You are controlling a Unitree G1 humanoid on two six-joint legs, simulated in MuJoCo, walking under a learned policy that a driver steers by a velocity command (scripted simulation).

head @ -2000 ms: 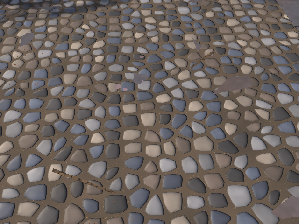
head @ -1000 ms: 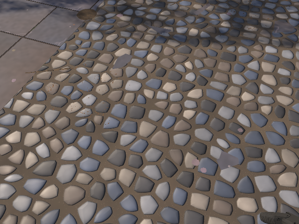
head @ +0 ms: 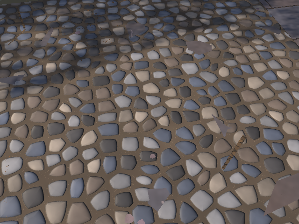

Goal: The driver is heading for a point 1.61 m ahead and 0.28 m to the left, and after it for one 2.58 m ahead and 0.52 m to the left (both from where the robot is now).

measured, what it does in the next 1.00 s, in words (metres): walks ahead: right foot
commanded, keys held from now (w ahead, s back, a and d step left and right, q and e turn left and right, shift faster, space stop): no key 0.32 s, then w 0.62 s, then w+q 0.06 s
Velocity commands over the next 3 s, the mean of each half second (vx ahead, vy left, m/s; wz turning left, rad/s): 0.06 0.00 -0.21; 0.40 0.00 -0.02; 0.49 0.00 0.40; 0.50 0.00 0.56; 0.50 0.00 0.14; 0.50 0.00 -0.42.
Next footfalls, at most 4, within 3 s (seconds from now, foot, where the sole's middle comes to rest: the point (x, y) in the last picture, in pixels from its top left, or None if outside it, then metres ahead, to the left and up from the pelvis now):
0.34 right None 0.01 -0.13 -0.77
1.06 right None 0.41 -0.16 -0.77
1.60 left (131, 176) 0.68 0.12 -0.77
2.08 right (150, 119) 1.01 0.03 -0.77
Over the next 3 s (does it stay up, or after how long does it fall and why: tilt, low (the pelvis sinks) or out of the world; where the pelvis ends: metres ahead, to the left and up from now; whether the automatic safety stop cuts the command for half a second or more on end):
stays up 1.23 0.29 0.01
